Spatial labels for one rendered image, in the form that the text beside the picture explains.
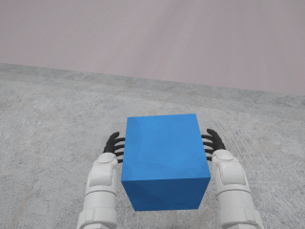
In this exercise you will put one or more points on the carton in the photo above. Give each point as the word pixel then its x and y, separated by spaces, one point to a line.
pixel 164 163

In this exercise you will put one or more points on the left robot forearm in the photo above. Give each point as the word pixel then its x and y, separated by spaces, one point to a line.
pixel 100 195

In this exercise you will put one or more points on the right robot forearm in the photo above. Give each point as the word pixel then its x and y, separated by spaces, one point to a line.
pixel 234 194

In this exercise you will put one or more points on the robot right hand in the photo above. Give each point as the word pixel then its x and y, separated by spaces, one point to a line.
pixel 216 143

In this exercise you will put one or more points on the robot left hand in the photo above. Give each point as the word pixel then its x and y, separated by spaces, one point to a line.
pixel 110 148

